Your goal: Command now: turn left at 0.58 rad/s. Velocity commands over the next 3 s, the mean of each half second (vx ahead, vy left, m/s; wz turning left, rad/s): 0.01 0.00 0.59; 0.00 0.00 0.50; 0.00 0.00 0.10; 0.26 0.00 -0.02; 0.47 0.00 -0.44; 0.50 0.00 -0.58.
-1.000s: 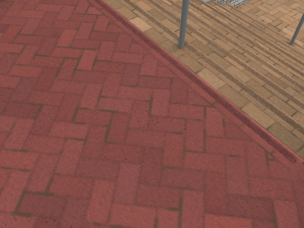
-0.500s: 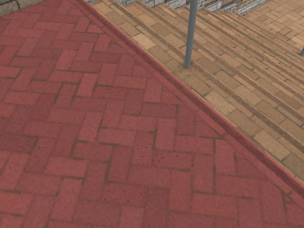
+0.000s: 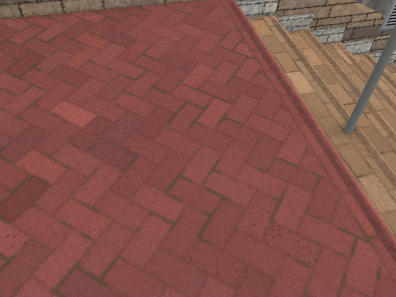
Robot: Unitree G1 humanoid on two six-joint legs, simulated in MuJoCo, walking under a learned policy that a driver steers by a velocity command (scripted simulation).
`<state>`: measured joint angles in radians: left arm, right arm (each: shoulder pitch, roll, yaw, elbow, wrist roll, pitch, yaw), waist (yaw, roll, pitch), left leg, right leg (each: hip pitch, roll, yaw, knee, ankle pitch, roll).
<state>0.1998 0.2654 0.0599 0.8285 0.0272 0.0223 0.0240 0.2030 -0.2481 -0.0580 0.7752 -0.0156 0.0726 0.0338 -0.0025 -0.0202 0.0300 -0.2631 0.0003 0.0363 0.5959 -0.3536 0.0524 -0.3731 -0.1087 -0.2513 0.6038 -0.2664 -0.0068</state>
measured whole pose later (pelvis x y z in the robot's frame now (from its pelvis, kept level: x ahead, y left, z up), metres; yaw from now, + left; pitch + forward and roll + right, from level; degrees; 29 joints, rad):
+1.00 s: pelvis -0.04 +0.00 +0.01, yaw +32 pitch -1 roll +0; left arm 0.24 0.30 0.05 0.76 0.01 0.05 0.01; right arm 0.16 -0.26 -0.03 0.72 -0.02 0.04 0.02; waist 0.03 -0.05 0.08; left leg -0.22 -0.05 0.00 0.51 -0.28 0.05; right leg -0.31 -0.05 -0.09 0.73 -0.47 0.00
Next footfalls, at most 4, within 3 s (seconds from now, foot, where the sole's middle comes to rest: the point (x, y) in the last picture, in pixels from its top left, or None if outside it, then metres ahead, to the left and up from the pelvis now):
0.48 right None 0.06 -0.10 -0.76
0.94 left None -0.05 0.09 -0.76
1.32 right None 0.04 -0.09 -0.76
2.30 right None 0.33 0.16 -0.76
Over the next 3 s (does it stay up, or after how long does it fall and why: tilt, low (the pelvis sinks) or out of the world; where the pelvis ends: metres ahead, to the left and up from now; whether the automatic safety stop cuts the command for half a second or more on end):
stays up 0.54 0.28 0.01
